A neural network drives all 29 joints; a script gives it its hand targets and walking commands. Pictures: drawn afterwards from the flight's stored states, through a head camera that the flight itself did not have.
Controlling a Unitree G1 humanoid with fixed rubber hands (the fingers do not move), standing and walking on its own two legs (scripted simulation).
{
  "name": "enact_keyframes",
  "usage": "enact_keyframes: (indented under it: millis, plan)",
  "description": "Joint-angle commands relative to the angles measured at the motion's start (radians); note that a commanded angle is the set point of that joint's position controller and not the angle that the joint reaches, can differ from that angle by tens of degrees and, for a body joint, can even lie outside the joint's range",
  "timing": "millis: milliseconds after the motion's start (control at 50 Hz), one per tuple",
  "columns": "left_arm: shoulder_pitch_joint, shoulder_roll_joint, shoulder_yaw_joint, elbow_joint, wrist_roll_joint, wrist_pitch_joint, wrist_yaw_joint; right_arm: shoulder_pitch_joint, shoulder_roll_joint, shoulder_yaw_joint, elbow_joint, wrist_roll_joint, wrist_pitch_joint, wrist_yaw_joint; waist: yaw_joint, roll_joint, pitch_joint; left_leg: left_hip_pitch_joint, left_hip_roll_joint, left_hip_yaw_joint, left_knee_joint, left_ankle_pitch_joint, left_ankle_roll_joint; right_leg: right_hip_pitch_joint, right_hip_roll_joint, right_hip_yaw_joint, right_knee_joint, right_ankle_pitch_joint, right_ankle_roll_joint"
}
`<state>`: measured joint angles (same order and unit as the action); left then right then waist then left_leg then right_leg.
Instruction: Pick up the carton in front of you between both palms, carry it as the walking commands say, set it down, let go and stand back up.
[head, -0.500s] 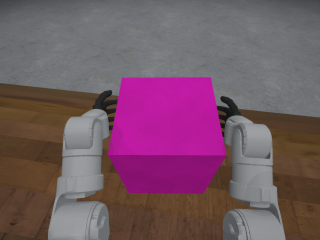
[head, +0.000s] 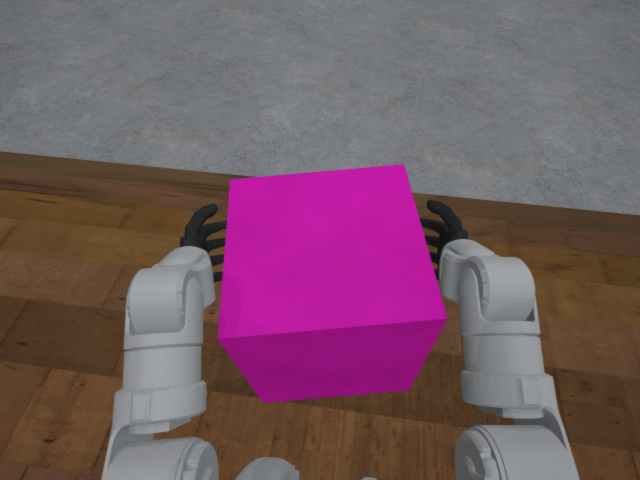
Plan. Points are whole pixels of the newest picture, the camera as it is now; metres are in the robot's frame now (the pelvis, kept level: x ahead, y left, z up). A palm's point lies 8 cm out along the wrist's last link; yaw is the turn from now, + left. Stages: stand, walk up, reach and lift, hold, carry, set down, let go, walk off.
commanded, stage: carry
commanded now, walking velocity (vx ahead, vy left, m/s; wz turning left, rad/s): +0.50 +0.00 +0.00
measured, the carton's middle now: (327, 294) +0.35 +0.02 +0.01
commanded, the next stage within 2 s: none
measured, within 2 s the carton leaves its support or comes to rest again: neither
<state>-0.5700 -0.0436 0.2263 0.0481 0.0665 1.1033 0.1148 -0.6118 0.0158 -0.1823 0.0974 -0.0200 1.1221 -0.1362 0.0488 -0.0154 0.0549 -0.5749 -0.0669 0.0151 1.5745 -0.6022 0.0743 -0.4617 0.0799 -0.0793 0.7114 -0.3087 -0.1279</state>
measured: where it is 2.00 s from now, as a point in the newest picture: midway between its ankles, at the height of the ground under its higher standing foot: (331, 242)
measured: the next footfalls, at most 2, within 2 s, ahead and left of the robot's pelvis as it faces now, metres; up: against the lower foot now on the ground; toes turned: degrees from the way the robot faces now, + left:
left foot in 0.34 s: +0.39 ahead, +0.08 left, -0.11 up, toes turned +1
right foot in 0.74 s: +0.65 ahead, -0.03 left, -0.23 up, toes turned -1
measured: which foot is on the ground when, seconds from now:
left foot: up 0.00-0.32, down 0.34-0.74, up 0.76-1.00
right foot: down 0.00-0.34, up 0.36-0.72, down 0.74-1.00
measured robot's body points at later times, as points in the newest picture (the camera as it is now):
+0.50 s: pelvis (310, 336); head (322, 34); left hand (261, 139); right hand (413, 156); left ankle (302, 430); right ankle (358, 432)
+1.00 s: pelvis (335, 221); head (344, 15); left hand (269, 110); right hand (376, 108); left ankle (292, 299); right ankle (336, 360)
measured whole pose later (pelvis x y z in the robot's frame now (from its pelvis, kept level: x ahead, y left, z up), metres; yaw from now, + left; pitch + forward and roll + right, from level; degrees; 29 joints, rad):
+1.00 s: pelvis +0.70 +0.00 -0.25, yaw +0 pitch +3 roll +1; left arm -0.59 0.00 0.15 0.19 -0.02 1.09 0.16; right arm -0.54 0.04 -0.24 0.10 -0.08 1.14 -0.12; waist 0.16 -0.02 0.03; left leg -0.75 0.03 -0.02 0.91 0.04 0.05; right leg -0.32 0.12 -0.06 0.87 -0.61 -0.15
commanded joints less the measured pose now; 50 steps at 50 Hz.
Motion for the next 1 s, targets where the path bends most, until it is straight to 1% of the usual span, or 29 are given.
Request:
enact_keyframes:
  millis: [0,40,100,120,200,240,260,280,300,320,340,360,400,420,460,500,540,580,600,640,660,680,700,740,780,840,880,920,980]
  plan:
    - [-0.704,-1.091,-0.77,-0.078,-0.499,0.003,-0.241,-0.616,0.984,0.592,-0.158,0.278,-0.03,0.196,0.016,0.014,-0.507,-0.301,0.092,-0.093,-0.323,0.171,-0.022,0.523,-0.335,0.525,-0.049,0.527,-0.169]
    - [-0.696,-1.12,-0.789,-0.086,-0.514,-0.006,-0.245,-0.601,1.003,0.636,-0.187,0.292,-0.05,0.208,0.038,0.021,-0.521,-0.195,0.063,-0.023,-0.429,0.247,-0.039,0.479,-0.338,0.493,-0.093,0.763,-0.177]
    - [-0.73,-1.11,-0.826,-0.16,-0.54,-0.03,-0.255,-0.558,1.048,0.631,-0.123,0.274,-0.066,0.206,0.111,-0.015,-0.505,-0.323,0.086,0.007,-0.609,0.611,-0.031,0.574,-0.214,0.34,0.062,0.594,-0.068]
    - [-0.738,-1.108,-0.819,-0.116,-0.527,-0.021,-0.257,-0.542,1.002,0.604,-0.112,0.235,-0.068,0.2,0.105,0.004,-0.445,-0.277,0.04,0.053,-0.769,0.677,-0.037,0.549,-0.118,0.278,0.047,0.543,-0.041]
    - [-0.592,-1.102,-0.772,-0.002,-0.516,-0.037,-0.264,-0.644,0.95,0.671,-0.274,0.263,-0.067,0.19,0.076,-0.138,-0.402,0.203,-0.003,0.153,-1.057,0.953,-0.036,0.255,-0.099,0.182,0.171,0.326,-0.035]
    - [-0.561,-1.087,-0.752,0.009,-0.509,-0.021,-0.261,-0.652,0.914,0.658,-0.293,0.269,-0.045,0.186,-0.006,-0.138,-0.451,0.384,-0.019,0.173,-1.157,1.014,-0.018,0.26,-0.093,0.104,0.362,0.532,0.001]
    - [-0.645,-1.082,-0.769,-0.066,-0.536,-0.022,-0.252,-0.644,0.928,0.656,-0.262,0.276,-0.033,0.182,-0.14,-0.017,-0.518,0.588,-0.005,0.178,-1.129,1.002,0.021,0.177,-0.098,0.051,0.633,0.675,0.028]
    - [-0.615,-1.051,-0.76,-0.024,-0.509,-0.002,-0.24,-0.614,0.87,0.631,-0.258,0.273,-0.017,0.185,-0.229,0.126,-0.493,0.746,0.156,0.013,-1.163,1.102,0.11,-0.042,-0.046,0.026,0.945,0.113,0.071]
    - [-0.62,-1.003,-0.749,-0.025,-0.491,0.011,-0.232,-0.531,0.855,0.624,-0.143,0.277,-0.002,0.189,-0.152,0.235,-0.548,1.026,0.33,-0.267,-0.921,1.455,0.158,-0.396,0.009,0.1,1.008,-0.331,0.075]
    - [-0.543,-0.936,-0.676,0.025,-0.439,0.024,-0.219,-0.523,0.871,0.644,-0.131,0.305,0.007,0.193,-0.128,0.194,-0.603,1.03,0.423,-0.493,-0.925,1.142,0.228,-0.503,-0.019,0.151,0.986,-0.26,0.075]
    - [-0.532,-0.916,-0.626,-0.001,-0.394,0.027,-0.205,-0.585,0.923,0.68,-0.131,0.347,0.016,0.207,-0.132,0.085,-0.63,0.987,0.416,-0.491,-0.959,0.847,0.244,-0.512,-0.077,0.197,0.867,-0.21,0.073]
    - [-0.54,-0.922,-0.606,0.002,-0.342,0.039,-0.196,-0.595,0.977,0.689,-0.104,0.385,0.014,0.229,-0.131,0.011,-0.56,0.862,0.365,-0.47,-0.946,0.874,0.254,-0.45,-0.091,0.176,0.762,-0.211,0.083]
    - [-0.61,-0.932,-0.618,-0.024,-0.336,0.024,-0.194,-0.714,1.055,0.722,-0.131,0.466,0.002,0.258,-0.107,0.021,-0.455,0.667,0.264,-0.402,-0.952,0.92,0.185,-0.416,-0.098,0.141,0.53,-0.098,0.082]
    - [-0.629,-0.936,-0.618,-0.032,-0.323,0.017,-0.192,-0.751,1.119,0.742,-0.106,0.495,-0.005,0.271,-0.113,0.016,-0.48,0.562,0.319,-0.455,-0.982,0.776,0.228,-0.341,-0.099,0.148,0.498,-0.086,0.1]
    - [-0.631,-1.012,-0.634,-0.032,-0.325,0.007,-0.191,-0.886,1.159,0.754,-0.213,0.553,-0.029,0.273,-0.125,0.086,-0.461,0.484,0.283,-0.362,-0.996,0.977,0.209,-0.284,-0.086,0.092,0.376,0.066,0.104]
    - [-0.625,-1.033,-0.634,-0.057,-0.316,-0.014,-0.184,-0.845,1.196,0.747,-0.206,0.562,-0.044,0.273,-0.135,0.069,-0.51,0.562,0.214,-0.292,-0.893,0.942,0.152,-0.274,-0.085,0.095,0.315,0.303,0.084]
    - [-0.6,-1.013,-0.635,-0.05,-0.292,-0.019,-0.184,-0.8,1.181,0.739,-0.167,0.546,-0.044,0.265,-0.197,-0.002,-0.484,0.52,0.094,-0.195,-0.804,0.762,0.105,-0.199,-0.046,0.017,0.026,0.596,0.078]
    - [-0.646,-0.959,-0.652,-0.11,-0.311,-0.019,-0.18,-0.735,1.171,0.73,-0.117,0.546,-0.047,0.27,-0.192,0.067,-0.45,0.391,0.054,-0.138,-0.784,0.545,0.1,0.027,0.001,-0.042,-0.183,0.689,0.089]
    - [-0.631,-0.983,-0.658,-0.121,-0.308,-0.016,-0.171,-0.763,1.172,0.735,-0.181,0.542,-0.056,0.269,-0.171,0.093,-0.439,0.33,0.059,-0.133,-0.736,0.586,0.096,0.113,0.032,-0.109,-0.19,0.721,0.093]
    - [-0.618,-0.936,-0.661,-0.116,-0.305,0.005,-0.17,-0.631,1.139,0.703,-0.066,0.502,-0.042,0.268,-0.038,0.155,-0.504,0.208,0.11,-0.028,-0.543,0.717,0.05,0.398,0.012,-0.113,-0.069,0.754,0.053]
    - [-0.597,-0.922,-0.667,-0.104,-0.292,0.008,-0.169,-0.649,1.125,0.696,-0.108,0.49,-0.041,0.269,0.043,0.037,-0.531,0.137,0.104,0.015,-0.298,0.843,-0.004,0.539,-0.037,-0.063,-0.139,0.693,0.027]
    - [-0.569,-0.922,-0.676,-0.096,-0.33,0.01,-0.178,-0.698,1.105,0.688,-0.14,0.483,-0.035,0.263,0.111,-0.129,-0.497,0.005,0.033,0.056,0.032,0.395,-0.044,0.595,-0.141,0.071,-0.259,0.734,-0.036]
    - [-0.534,-0.897,-0.668,-0.03,-0.32,0.025,-0.184,-0.649,1.075,0.648,-0.078,0.45,-0.025,0.257,0.08,-0.228,-0.51,-0.308,-0.05,0.0,0.146,-0.091,-0.061,0.83,-0.309,0.323,-0.108,1.104,-0.089]
    - [-0.597,-0.949,-0.707,-0.011,-0.383,0.026,-0.199,-0.57,1.013,0.596,-0.031,0.373,-0.009,0.234,0.03,-0.139,-0.56,-0.481,0.044,-0.105,0.057,0.048,-0.024,0.885,-0.426,0.604,-0.031,0.666,-0.19]
    - [-0.671,-1.024,-0.741,-0.026,-0.461,0.018,-0.225,-0.581,0.975,0.539,-0.045,0.317,-0.008,0.218,0.023,0.074,-0.511,-0.436,0.092,-0.109,-0.184,0.165,-0.034,0.687,-0.361,0.525,-0.021,0.638,-0.15]
    - [-0.797,-1.127,-0.773,-0.01,-0.53,-0.001,-0.25,-0.602,0.978,0.54,-0.034,0.263,-0.024,0.223,0.023,-0.009,-0.423,-0.208,0.077,-0.045,-0.408,0.242,-0.054,0.358,-0.353,0.548,-0.139,0.657,-0.218]
    - [-0.834,-1.175,-0.791,-0.055,-0.573,-0.015,-0.258,-0.656,0.999,0.553,-0.117,0.268,-0.046,0.217,0.069,-0.014,-0.474,-0.194,0.076,-0.012,-0.529,0.536,-0.041,0.411,-0.266,0.442,-0.014,0.676,-0.145]
    - [-0.854,-1.168,-0.802,-0.091,-0.594,-0.033,-0.263,-0.638,1.015,0.547,-0.113,0.258,-0.065,0.21,0.095,0.004,-0.407,-0.184,0.053,0.049,-0.816,0.801,-0.023,0.416,-0.12,0.295,0.076,0.445,-0.05]
    - [-0.746,-1.179,-0.757,0.0,-0.576,-0.04,-0.261,-0.685,0.996,0.58,-0.183,0.275,-0.075,0.193,0.074,-0.046,-0.401,0.17,-0.013,0.158,-0.985,0.925,-0.034,0.194,-0.094,0.215,0.103,0.33,-0.034]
